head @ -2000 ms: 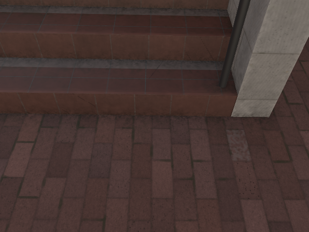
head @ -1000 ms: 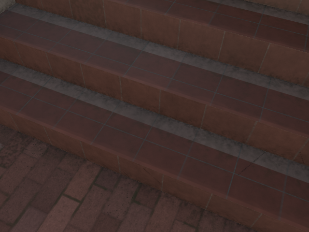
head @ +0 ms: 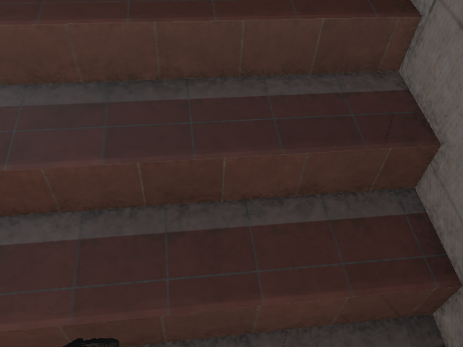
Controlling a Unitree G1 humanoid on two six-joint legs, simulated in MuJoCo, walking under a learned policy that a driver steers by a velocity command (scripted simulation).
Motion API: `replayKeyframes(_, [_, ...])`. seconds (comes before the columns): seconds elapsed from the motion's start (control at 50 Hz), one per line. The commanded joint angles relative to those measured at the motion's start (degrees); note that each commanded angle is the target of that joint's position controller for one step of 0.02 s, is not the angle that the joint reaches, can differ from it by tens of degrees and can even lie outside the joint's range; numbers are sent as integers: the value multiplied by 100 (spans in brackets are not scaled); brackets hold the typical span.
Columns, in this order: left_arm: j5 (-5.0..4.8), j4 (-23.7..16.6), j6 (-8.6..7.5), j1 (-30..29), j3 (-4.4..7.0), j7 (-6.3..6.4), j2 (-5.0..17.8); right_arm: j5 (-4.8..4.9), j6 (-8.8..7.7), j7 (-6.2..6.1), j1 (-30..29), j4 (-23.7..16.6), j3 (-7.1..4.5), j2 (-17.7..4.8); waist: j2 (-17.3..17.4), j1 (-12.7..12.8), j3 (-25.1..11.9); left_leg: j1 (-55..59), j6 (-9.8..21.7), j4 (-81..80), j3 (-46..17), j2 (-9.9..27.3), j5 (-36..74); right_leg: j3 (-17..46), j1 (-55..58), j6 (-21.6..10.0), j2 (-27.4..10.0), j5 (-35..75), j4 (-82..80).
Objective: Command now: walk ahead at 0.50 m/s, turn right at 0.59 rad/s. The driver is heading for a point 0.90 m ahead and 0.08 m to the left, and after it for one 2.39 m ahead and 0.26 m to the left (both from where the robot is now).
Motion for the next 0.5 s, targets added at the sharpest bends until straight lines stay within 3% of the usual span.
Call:
replayKeyframes(0.02, [-22, -1296, -150, -1582, -170, 65, -102, -37, -85, 19, 606, 102, -91, -589, 619, -240, 405, 1103, 635, -1577, -1290, 1820, -1361, 213, -2438, -100, -117, -317, 313])
replayKeyframes(0.04, [-2, -1417, -100, -1702, -157, 45, -66, -8, -153, 12, 583, 158, -77, -699, 851, -198, 391, 903, 562, -1699, -1104, 1731, -1441, 42, -2208, -85, -113, -245, 47])
replayKeyframes(0.08, [47, -1640, -14, -1897, -253, 6, -367, 65, -145, -14, 579, 277, -29, -735, 939, -147, 511, 914, 543, -1855, -863, 1703, -1129, -183, -2383, -63, -162, -330, -54])
replayKeyframes(0.1, [73, -1770, 7, -1960, -333, -46, -439, 88, -80, -35, 553, 338, -23, -720, 948, -102, 537, 917, 530, -2015, -612, 1492, -1100, -469, -2262, 27, -271, -397, -882])
replayKeyframes(0.12, [92, -1993, 25, -2119, -383, -86, -553, 96, -29, -85, 506, 403, -9, -631, 992, -6, 675, 644, 555, -2086, -484, 1420, -220, -537, -2040, 58, -406, -279, -1249])
replayKeyframes(0.14, [93, -2105, 84, -2030, -407, -38, -581, 85, 2, -114, 523, 412, -54, -699, 1137, 71, 506, 925, 654, -2124, -266, 1419, 898, -718, -1858, 40, -532, -278, -1593])
replayKeyframes(0.16, [1, -2103, 88, -1669, -532, -123, -621, 152, 49, -122, 140, 118, -117, -930, 1049, 113, 74, 573, 836, -2533, 141, 1337, 2302, -1036, -258, -133, -668, -105, -3304])
replayKeyframes(0.18, [-123, -2021, 78, -1537, -426, -106, -426, 237, 58, -66, 5, -8, -130, -969, 953, 90, -222, 305, 989, -2448, 286, 1228, 4346, -1391, 1313, -208, -343, 115, -4456])
replayKeyframes(0.2, [-74, -1621, 155, -904, -232, -87, -34, 344, 36, -53, 141, -109, -209, -1383, 1080, 256, -1029, 680, 1073, -1240, 403, 1407, 8272, -1919, 2496, -245, 352, -589, -4297])
replayKeyframes(0.22, [-125, -1204, 186, 514, -99, -79, 157, 400, 17, -12, 12, -141, -319, -1716, 1649, 805, -1980, 1308, 1008, 247, 337, 1729, 10061, -1674, 3381, -460, 622, -426, -4580])
replayKeyframes(0.24, [-44, -1003, 102, 1292, 33, -106, 549, 632, 5, 84, -23, -193, -372, -1878, 1772, 1268, -2641, 1320, 836, 1774, 273, 1686, 9933, -1023, 4371, -656, 800, -26, -5764])
replayKeyframes(0.26, [-84, -814, 6, 1291, 185, -99, 946, 523, -111, 282, -197, -659, -364, -1646, 733, 1113, -2643, -577, 463, 3499, -98, 1123, 6604, 1393, 5305, -860, 106, -677, -7366])
replayKeyframes(0.28, [-116, -522, 47, 1519, 412, -55, 1499, 223, -145, 576, -220, -983, -341, -1069, -832, 920, -2769, -2248, 117, 5848, -976, -109, 417, 4849, 5905, -1070, -1122, -1639, -9583])
replayKeyframes(0.3, [-111, -476, -18, 895, 439, -18, 1406, 44, -103, 573, -105, -949, -340, -520, -470, 609, -2791, -2765, 133, 8020, -2316, -225, 839, 5677, 5621, -643, -1455, -1701, -10297])
replayKeyframes(0.32, [-30, -262, -108, 626, 359, 55, 1061, 53, 4, 482, 25, -1105, -261, -161, 382, 55, -1879, -3272, 62, 8459, -2290, -19, 1460, 5306, 4788, -134, -1581, -1647, -10221])
replayKeyframes(0.34, [79, 72, -277, 454, 272, 22, 728, 115, 84, 279, -226, -1162, -148, 217, 700, -137, -668, -3485, 78, 8659, -1923, 118, 1681, 4105, 3782, 76, -1369, -1098, -9730])
replayKeyframes(0.36, [118, 438, -478, 527, 221, -49, 448, 122, 115, 157, -394, -1226, -62, 325, 853, -187, 64, -3822, 153, 8940, -1868, 13, 1577, 2937, 3215, 29, -1128, 292, -9265])
replayKeyframes(0.38, [115, 640, -658, 639, 90, -16, 79, 117, 238, 24, -407, -1301, 72, 630, 731, -333, 57, -3953, 291, 9380, -2356, -248, 1781, 2170, 3031, 162, -1258, 1998, -8947])
replayKeyframes(0.4, [90, 970, -763, 929, 19, -66, -76, 118, 328, -79, -493, -1353, 153, 763, 303, -353, 62, -4377, 389, 9458, -2452, -326, 1519, 1428, 3246, 192, -1114, 2530, -8786])
replayKeyframes(0.42, [58, 1192, -847, 1265, -8, -78, -180, 134, 357, -86, -570, -1382, 164, 793, 81, -250, 105, -4964, 469, 9732, -2455, -491, 1242, 981, 3637, 141, -1141, 3107, -8859])
replayKeyframes(0.44, [27, 1300, -927, 1385, -55, -91, -263, 163, 396, -100, -632, -1342, 201, 815, 207, -272, 84, -5152, 468, 9138, -2400, -501, 1087, 628, 3760, 264, -1142, 3441, -8989])
replayKeyframes(0.46, [9, 1364, -1009, 1331, -52, -97, -184, 193, 403, -143, -804, -1329, 152, 645, 312, -272, 39, -5111, 410, 8728, -2322, -619, 1031, 291, 3760, 515, -1154, 4108, -9081])
replayKeyframes(0.48, [58, 1573, -1065, 1770, -81, -95, -146, 289, 441, -231, -1042, -1283, 149, 700, 90, -71, -93, -5550, 416, 9712, -1864, -856, 830, 210, 4112, 499, -1281, 4936, -9248])
replayKeyframes(0.5, [22, 1766, -1101, 2052, -70, -107, -28, 284, 484, -284, -1301, -1400, 223, 891, -107, -69, -152, -6183, 455, 10374, -1722, -822, 641, 83, 4424, 494, -1312, 4885, -9304])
